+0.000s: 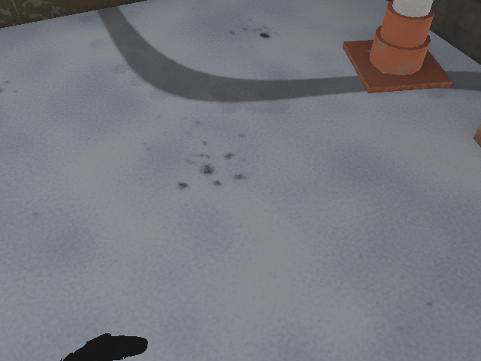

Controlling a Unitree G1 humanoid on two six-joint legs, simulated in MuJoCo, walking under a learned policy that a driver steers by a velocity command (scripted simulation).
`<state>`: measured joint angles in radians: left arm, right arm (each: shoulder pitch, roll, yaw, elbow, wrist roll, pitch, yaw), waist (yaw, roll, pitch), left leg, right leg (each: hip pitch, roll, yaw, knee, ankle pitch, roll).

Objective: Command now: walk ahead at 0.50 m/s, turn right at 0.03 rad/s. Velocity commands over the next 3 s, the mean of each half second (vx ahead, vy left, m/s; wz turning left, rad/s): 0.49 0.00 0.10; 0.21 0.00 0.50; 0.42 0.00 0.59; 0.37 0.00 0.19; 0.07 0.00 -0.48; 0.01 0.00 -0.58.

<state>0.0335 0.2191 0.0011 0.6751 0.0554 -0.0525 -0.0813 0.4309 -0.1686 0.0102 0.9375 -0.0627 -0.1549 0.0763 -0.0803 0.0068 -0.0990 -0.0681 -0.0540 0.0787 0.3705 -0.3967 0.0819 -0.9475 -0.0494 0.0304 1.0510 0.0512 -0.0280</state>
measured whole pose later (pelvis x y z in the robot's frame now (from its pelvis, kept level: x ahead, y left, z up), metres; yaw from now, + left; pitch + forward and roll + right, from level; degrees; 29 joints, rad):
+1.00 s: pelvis +0.51 +0.02 +0.00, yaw +21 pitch +5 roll -1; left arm 0.13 0.26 0.03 0.69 0.01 -0.03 0.04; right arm 0.21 -0.29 -0.08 0.63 0.01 0.02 -0.03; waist -0.04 0.00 -0.03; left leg -0.47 -0.14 -0.15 0.53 -0.14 0.07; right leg -0.56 -0.01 0.11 0.78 -0.31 0.06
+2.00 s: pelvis +0.84 +0.30 -0.01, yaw +43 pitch +2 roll +2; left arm 0.12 0.26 0.04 0.69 0.01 -0.09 -0.05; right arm 0.27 -0.27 -0.06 0.78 0.00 -0.04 -0.02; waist -0.04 -0.03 0.01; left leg -0.03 -0.09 0.02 0.44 -0.43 0.05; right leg -0.54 -0.01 -0.01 0.52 0.05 -0.06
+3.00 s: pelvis +0.89 +0.36 +0.01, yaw +7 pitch +3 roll +1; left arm 0.19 0.28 0.07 0.58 0.00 0.03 0.00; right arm 0.14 -0.32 -0.10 0.72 -0.01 0.02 -0.04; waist 0.00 0.04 0.04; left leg -0.53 0.03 -0.01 1.11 -0.46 -0.07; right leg -0.31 0.03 0.04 0.52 -0.25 -0.04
